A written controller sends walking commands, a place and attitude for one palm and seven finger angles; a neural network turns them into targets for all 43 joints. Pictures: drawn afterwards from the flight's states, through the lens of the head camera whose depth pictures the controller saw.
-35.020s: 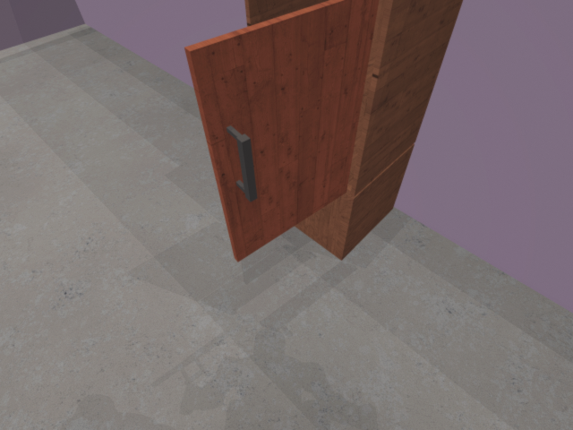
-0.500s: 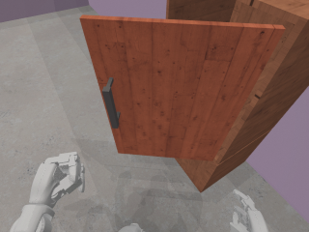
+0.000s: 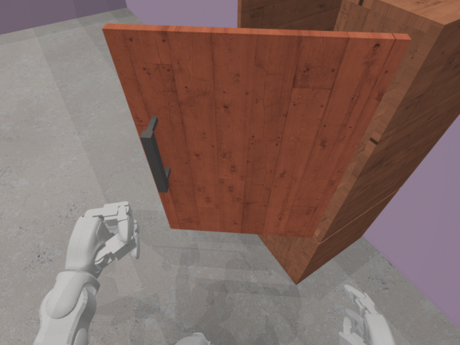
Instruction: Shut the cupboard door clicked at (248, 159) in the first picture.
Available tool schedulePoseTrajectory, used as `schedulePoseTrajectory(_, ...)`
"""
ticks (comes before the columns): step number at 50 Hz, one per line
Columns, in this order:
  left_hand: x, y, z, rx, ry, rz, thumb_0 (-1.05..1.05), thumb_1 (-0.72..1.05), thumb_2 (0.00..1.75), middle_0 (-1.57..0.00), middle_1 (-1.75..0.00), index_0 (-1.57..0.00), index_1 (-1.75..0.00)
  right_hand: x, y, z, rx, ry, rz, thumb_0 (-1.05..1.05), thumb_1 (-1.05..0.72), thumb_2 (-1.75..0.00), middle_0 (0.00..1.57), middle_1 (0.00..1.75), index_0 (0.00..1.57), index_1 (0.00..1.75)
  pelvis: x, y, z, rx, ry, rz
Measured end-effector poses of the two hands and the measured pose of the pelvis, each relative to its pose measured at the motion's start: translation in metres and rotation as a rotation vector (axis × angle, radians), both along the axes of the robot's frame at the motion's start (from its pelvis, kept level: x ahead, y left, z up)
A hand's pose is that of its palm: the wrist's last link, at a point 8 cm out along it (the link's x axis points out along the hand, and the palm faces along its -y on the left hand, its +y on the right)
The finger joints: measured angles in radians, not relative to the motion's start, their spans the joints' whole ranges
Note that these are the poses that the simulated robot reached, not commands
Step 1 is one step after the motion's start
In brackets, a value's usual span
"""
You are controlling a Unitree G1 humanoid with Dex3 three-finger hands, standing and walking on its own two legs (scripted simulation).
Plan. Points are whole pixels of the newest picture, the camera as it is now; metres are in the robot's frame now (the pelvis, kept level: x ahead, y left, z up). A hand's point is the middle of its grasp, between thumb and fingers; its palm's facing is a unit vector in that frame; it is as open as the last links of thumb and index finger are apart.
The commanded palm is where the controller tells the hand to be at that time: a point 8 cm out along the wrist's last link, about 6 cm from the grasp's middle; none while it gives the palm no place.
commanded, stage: bring the fist close to the handle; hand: left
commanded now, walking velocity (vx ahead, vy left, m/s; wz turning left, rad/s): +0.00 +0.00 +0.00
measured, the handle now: (158, 157) +0.45 +0.17 +0.07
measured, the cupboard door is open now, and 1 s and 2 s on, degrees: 53 53 42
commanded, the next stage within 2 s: push the door shut along its arc in 1.04 s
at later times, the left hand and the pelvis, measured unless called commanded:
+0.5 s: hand (152, 205) +0.33 +0.15 +0.07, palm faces -0.04 -1.00 -0.01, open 3.1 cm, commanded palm +0.31 +0.20 +0.07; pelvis +0.00 +0.01 +0.00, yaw +0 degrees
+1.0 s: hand (164, 194) +0.36 +0.14 +0.07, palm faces -0.02 -1.00 -0.02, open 3.1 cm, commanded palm +0.33 +0.19 +0.07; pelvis +0.00 +0.01 +0.00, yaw -1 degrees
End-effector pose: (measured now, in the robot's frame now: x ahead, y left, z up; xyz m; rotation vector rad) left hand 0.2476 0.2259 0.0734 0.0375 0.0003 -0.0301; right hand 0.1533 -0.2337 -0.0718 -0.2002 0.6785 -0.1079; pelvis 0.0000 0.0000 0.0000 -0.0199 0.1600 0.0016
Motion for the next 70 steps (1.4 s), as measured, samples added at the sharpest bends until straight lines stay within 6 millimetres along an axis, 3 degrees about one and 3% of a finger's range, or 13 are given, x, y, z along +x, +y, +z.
schedulePoseTrajectory(12, 0.016, -0.001, -0.003, -0.015, -0.014, 0.006, 0.02, 0.90, 0.90, -1.30, -1.50, -1.30, -1.50, -0.007, -0.005, -0.004, -0.018, 0.057, -0.017, 0.01, -0.90, -0.90, 0.20, 0.30, 0.20, 0.30, 0.002, 0.004, 0.001, 0.000, 0.003, -0.002)
schedulePoseTrajectory(23, 0.057, -0.016, -0.002, -0.025, -0.023, -0.012, 0.02, 0.89, 0.90, -1.30, -1.50, -1.31, -1.50, -0.011, 0.004, -0.010, -0.001, 0.089, -0.021, 0.01, -0.90, -0.90, 0.20, 0.30, 0.20, 0.30, -0.002, 0.009, 0.000, -0.002, 0.011, -0.005)
schedulePoseTrajectory(36, 0.089, -0.035, -0.003, -0.024, -0.013, -0.010, 0.02, 0.90, 0.90, -1.30, -1.50, -1.30, -1.50, -0.034, 0.003, -0.019, 0.013, 0.180, -0.047, 0.01, -0.90, -0.90, 0.20, 0.30, 0.20, 0.30, -0.002, 0.011, 0.001, 0.003, 0.019, -0.017)
schedulePoseTrajectory(47, 0.090, -0.034, -0.003, -0.015, -0.021, 0.009, 0.02, 0.90, 0.90, -1.30, -1.50, -1.30, -1.50, -0.048, -0.008, -0.022, 0.013, 0.227, -0.082, 0.01, -0.90, -0.90, 0.20, 0.30, 0.20, 0.30, -0.001, 0.007, 0.003, 0.008, 0.020, -0.027)
schedulePoseTrajectory(60, 0.087, -0.033, -0.003, -0.015, -0.025, 0.001, 0.02, 0.90, 0.90, -1.30, -1.50, -1.31, -1.50, -0.037, -0.012, -0.021, 0.011, 0.203, -0.068, 0.01, -0.90, -0.90, 0.20, 0.30, 0.20, 0.30, -0.003, 0.002, 0.002, 0.009, 0.019, -0.018)
schedulePoseTrajectory(70, 0.114, -0.038, 0.002, -0.007, -0.022, -0.052, 0.02, 0.89, 0.90, -1.30, -1.50, -1.31, -1.50, -0.038, -0.014, -0.025, 0.008, 0.205, -0.072, 0.01, -0.90, -0.90, 0.20, 0.30, 0.20, 0.30, -0.006, -0.001, -0.001, 0.009, 0.031, -0.012)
